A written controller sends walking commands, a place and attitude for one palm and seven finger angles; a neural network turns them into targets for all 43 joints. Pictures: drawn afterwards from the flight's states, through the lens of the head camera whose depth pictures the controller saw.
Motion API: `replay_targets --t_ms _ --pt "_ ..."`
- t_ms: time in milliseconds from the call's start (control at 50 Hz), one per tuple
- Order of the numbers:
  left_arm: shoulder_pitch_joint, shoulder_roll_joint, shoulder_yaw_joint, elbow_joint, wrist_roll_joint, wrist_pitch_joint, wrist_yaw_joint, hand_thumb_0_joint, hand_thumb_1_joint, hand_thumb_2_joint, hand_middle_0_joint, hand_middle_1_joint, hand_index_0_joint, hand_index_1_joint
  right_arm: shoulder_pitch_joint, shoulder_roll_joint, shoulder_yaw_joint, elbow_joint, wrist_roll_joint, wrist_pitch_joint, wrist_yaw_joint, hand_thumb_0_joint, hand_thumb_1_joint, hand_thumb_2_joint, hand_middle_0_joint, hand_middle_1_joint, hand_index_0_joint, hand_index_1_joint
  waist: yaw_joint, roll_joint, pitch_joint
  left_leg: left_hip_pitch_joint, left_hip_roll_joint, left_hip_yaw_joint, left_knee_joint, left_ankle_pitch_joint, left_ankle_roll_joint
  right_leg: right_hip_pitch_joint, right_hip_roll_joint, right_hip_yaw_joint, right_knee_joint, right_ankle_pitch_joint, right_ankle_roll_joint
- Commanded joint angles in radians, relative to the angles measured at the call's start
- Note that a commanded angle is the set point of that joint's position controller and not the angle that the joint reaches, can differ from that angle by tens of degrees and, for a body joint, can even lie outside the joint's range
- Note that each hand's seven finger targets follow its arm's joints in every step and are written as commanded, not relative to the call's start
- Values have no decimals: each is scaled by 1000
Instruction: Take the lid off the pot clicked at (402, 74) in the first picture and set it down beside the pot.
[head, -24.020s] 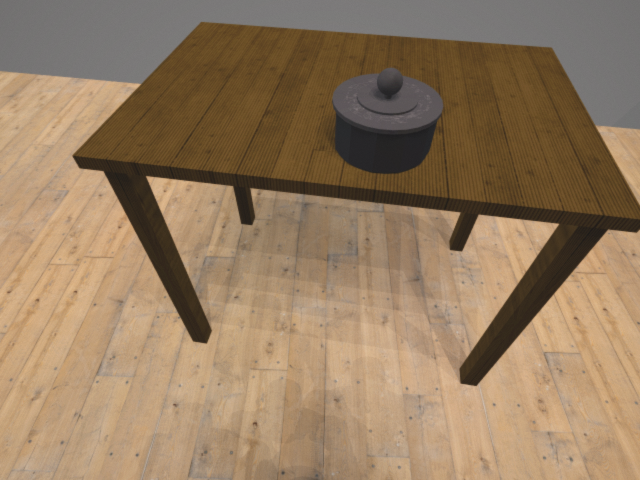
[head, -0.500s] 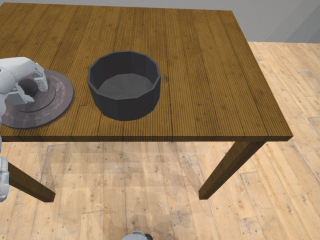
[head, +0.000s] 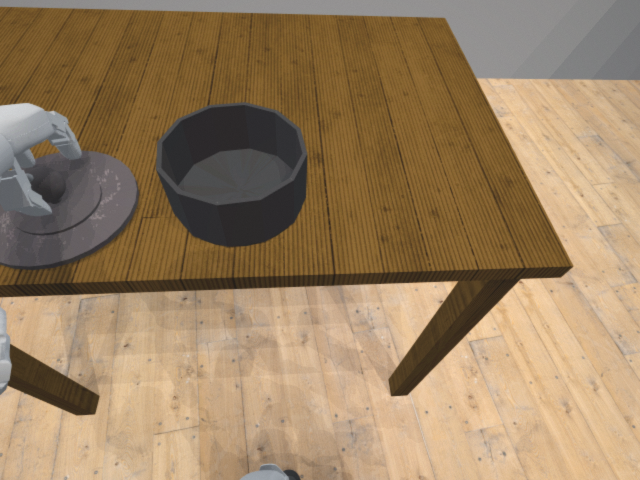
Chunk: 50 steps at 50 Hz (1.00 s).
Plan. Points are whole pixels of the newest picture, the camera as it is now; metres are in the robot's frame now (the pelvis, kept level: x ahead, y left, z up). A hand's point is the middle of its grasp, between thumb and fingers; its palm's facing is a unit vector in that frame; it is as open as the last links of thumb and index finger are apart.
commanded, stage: open the fingers wide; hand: left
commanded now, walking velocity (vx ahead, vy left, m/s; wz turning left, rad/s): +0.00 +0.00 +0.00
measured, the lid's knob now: (44, 184) +0.45 +0.34 +0.10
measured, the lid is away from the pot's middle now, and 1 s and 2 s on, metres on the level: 0.23 0.23 0.23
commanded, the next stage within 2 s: raise the empty hand in 0.16 s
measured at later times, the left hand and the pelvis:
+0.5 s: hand (11, 165) +0.44 +0.34 +0.14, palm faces -0.34 -0.10 -0.94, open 11.0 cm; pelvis +0.00 +0.00 +0.00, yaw +1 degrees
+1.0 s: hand out of the picture +0.45 +0.35 +0.20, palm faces -0.27 -0.10 -0.96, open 11.0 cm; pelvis +0.00 +0.01 +0.01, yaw +1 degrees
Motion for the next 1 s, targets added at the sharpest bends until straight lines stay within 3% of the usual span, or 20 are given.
replay_targets --t_ms 0,80,160,200,240,360,380,440,460,540,580,640,700,740,780,820,860,900,940,980 --pt "-452 319 85 -209 2 -7 36 0 -121 874 -462 -644 -462 -644 40 -183 -65 -90 -7 -14 -14 0 -900 -900 200 300 200 300 4 118 -403 577 37 -139 -49 206 -32 -202 55 -34 -79 133 -63" --pt "-419 360 127 -197 -7 -14 35 0 -124 878 -465 -638 -465 -638 38 -184 -62 -93 -8 -8 -13 0 -900 -900 200 300 200 300 8 105 -407 552 35 -127 -45 220 -30 -179 54 -32 -79 151 -61" --pt "-444 287 55 -188 -6 -8 27 0 -128 887 -471 -627 -471 -627 32 -184 -61 -95 -1 -10 -14 0 -900 -900 200 300 200 300 -4 101 -362 543 37 -129 -52 164 -26 -211 54 -36 -82 125 -64" --pt "-464 343 98 -226 -2 -11 32 0 -128 888 -472 -625 -472 -625 37 -181 -63 -95 -4 -8 -15 0 -900 -900 200 300 200 300 4 137 -413 578 35 -134 -43 190 -27 -202 55 -30 -80 129 -63" --pt "-455 329 89 -188 -5 -9 28 0 -128 888 -471 -626 -471 -626 40 -181 -61 -90 -3 -7 -18 0 -900 -900 200 300 200 300 -5 99 -390 553 34 -137 -45 158 -27 -209 56 -34 -82 120 -62" --pt "-537 314 64 -266 -13 -7 24 0 -128 888 -471 -626 -471 -626 23 -178 -54 -93 -3 -25 -25 0 -900 -900 200 300 200 300 2 171 -417 623 44 -156 -59 189 -36 -221 52 -37 -87 112 -69" --pt "-554 350 92 -291 -8 -6 26 0 -128 888 -471 -626 -471 -626 26 -178 -57 -92 -6 -24 -23 0 -900 -900 200 300 200 300 5 174 -449 636 45 -163 -59 193 -40 -210 51 -34 -89 108 -65" --pt "-523 281 41 -206 -5 23 20 0 -128 888 -471 -626 -471 -626 29 -175 -57 -85 -1 -21 -18 0 -900 -900 200 300 200 300 -5 123 -380 602 41 -166 -72 160 -39 -224 54 -37 -100 97 -66" --pt "-535 263 24 -235 -13 24 13 0 -128 888 -471 -626 -471 -626 20 -178 -56 -92 0 -24 -16 0 -900 -900 200 300 200 300 1 146 -393 616 41 -162 -75 196 -43 -212 50 -38 -99 112 -69" --pt "-588 256 -1 -215 -4 55 2 0 -128 888 -471 -626 -471 -626 17 -179 -55 -90 1 -19 -12 0 -900 -900 200 300 200 300 -6 99 -370 578 37 -167 -100 77 -39 -196 48 -34 -110 78 -66" --pt "-582 297 34 -215 -2 52 1 0 -128 888 -471 -626 -471 -626 20 -178 -53 -94 -3 -23 -15 0 -900 -900 200 300 200 300 1 91 -393 591 36 -170 -94 118 -38 -176 49 -33 -107 96 -67" --pt "-615 285 13 -205 1 62 -10 0 -128 888 -471 -626 -471 -626 16 -177 -51 -94 0 -24 -16 0 -900 -900 200 300 200 300 -5 82 -376 574 33 -162 -103 92 -35 -168 47 -31 -118 97 -65" --pt "-600 306 39 -215 11 57 -10 0 -128 888 -471 -626 -471 -626 16 -171 -52 -101 -7 -27 -12 0 -900 -900 200 300 200 300 7 142 -410 629 34 -168 -89 215 -48 -167 51 -33 -113 123 -69" --pt "-597 317 47 -200 6 66 -18 0 -128 888 -471 -626 -471 -626 17 -173 -53 -99 -4 -22 -8 0 -900 -900 200 300 200 300 5 95 -392 596 33 -158 -98 198 -43 -145 48 -34 -121 133 -65" --pt "-607 293 25 -223 7 68 -25 0 -128 888 -471 -626 -471 -626 11 -171 -54 -106 -5 -20 -3 0 -900 -900 200 300 200 300 5 108 -405 618 34 -159 -93 254 -46 -144 49 -36 -119 147 -65" --pt "-592 324 48 -200 8 78 -29 0 -128 888 -471 -626 -471 -626 13 -173 -53 -108 -3 -15 0 0 -900 -900 200 300 200 300 7 85 -384 584 29 -150 -100 208 -40 -129 48 -34 -125 140 -63" --pt "-643 290 16 -285 1 74 -36 0 -128 888 -471 -626 -471 -626 -2 -171 -55 -122 -3 -19 3 0 -900 -900 200 300 200 300 9 144 -423 644 36 -157 -98 293 -48 -134 46 -38 -123 158 -69" --pt "-642 347 69 -303 11 77 -33 0 -128 888 -471 -626 -471 -626 -2 -168 -58 -120 -6 -16 6 0 -900 -900 200 300 200 300 13 146 -452 672 37 -170 -94 322 -50 -129 48 -31 -128 153 -67" --pt "-604 295 32 -223 2 93 -45 0 -128 888 -471 -626 -471 -626 5 -167 -58 -110 -4 -11 9 0 -900 -900 200 300 200 300 3 89 -386 623 35 -160 -105 265 -43 -139 49 -37 -138 139 -62" --pt "-635 284 10 -235 -1 103 -51 0 -128 888 -471 -626 -471 -626 -5 -171 -54 -111 -1 -8 12 0 -900 -900 200 300 200 300 3 87 -368 611 36 -162 -122 214 -43 -137 45 -36 -141 120 -62"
